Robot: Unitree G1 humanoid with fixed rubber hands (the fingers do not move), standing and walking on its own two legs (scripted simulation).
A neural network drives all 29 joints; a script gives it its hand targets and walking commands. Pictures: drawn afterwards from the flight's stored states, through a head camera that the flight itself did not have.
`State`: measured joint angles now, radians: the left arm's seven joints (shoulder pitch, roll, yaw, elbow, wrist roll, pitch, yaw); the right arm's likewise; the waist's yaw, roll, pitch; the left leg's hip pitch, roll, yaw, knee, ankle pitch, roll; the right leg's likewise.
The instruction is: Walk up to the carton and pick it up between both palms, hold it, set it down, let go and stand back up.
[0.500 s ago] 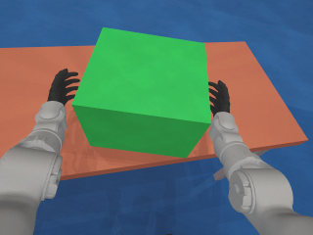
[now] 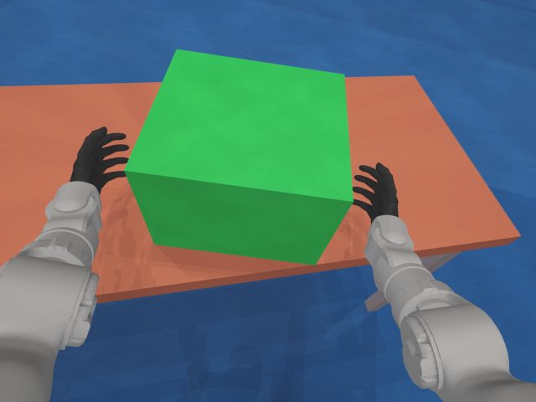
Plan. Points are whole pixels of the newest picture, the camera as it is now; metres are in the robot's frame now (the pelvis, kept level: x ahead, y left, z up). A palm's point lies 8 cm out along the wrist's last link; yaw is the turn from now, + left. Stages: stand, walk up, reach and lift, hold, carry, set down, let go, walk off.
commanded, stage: set down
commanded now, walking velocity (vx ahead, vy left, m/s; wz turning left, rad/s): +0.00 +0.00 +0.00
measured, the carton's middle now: (248, 160) +0.52 -0.01 +0.02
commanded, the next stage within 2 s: none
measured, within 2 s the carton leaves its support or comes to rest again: neither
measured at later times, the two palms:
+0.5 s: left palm (69, 223) +0.40 +0.25 +0.03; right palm (394, 248) +0.34 -0.22 +0.02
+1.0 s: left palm (44, 250) +0.36 +0.27 +0.04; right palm (408, 277) +0.29 -0.22 +0.03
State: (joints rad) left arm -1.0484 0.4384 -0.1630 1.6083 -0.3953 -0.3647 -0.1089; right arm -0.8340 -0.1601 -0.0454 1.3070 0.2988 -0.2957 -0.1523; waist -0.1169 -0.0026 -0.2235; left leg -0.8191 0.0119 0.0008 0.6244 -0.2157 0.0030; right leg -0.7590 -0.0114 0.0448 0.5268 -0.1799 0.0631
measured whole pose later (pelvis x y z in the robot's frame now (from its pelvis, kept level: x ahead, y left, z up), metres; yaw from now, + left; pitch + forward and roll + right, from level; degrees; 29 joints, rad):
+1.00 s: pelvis -0.02 +0.00 +0.01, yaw +1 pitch +7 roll -2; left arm -0.58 0.53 -0.16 1.18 -0.42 -0.25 -0.17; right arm -0.35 -0.16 0.06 0.79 0.36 -0.14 -0.20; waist -0.11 -0.04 -0.11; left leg -0.52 0.01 0.00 0.64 -0.24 0.01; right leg -0.47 -0.01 0.04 0.55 -0.21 0.06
